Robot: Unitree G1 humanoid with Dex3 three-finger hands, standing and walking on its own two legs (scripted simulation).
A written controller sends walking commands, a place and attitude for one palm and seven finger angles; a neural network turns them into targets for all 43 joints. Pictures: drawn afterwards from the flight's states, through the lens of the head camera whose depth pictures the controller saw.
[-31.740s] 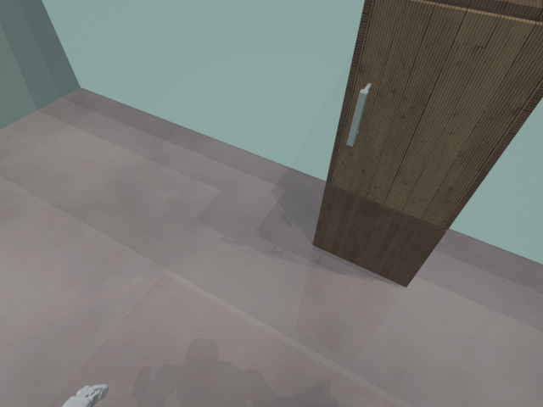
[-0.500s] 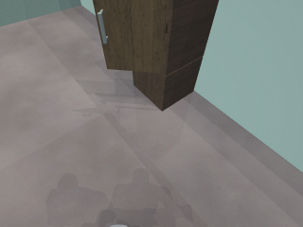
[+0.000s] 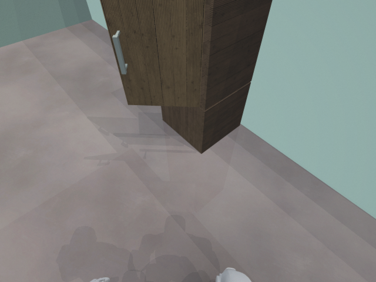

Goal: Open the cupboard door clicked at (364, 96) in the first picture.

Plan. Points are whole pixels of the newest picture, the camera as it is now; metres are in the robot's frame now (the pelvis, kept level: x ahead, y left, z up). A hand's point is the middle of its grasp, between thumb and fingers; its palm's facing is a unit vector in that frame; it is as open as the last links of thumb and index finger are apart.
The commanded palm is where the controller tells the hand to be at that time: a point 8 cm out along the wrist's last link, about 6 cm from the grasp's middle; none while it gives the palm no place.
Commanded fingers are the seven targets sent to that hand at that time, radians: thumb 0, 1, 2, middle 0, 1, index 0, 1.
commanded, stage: take the last steps up to it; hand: left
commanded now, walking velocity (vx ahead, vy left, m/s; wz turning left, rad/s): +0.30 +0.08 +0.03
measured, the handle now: (121, 53) +0.95 +0.30 -0.03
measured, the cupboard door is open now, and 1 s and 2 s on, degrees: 46 46 46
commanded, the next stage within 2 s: come to a stop and stand still in 0.92 s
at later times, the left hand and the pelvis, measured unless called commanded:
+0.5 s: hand out of the picture +0.11 +0.18 -0.17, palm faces +0.17 -0.97 -0.16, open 7.3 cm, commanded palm none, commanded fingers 0.00 0.90 0.90 -0.20 -0.30 -0.20 -0.30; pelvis +0.17 +0.02 +0.01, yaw +3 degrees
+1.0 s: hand (113, 178) +0.43 +0.25 -0.16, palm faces -0.02 -0.98 -0.20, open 7.4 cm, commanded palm none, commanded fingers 0.00 0.90 0.90 -0.20 -0.30 -0.20 -0.30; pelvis +0.32 +0.07 +0.00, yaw -1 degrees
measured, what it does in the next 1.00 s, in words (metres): walks ahead: right foot, then left foot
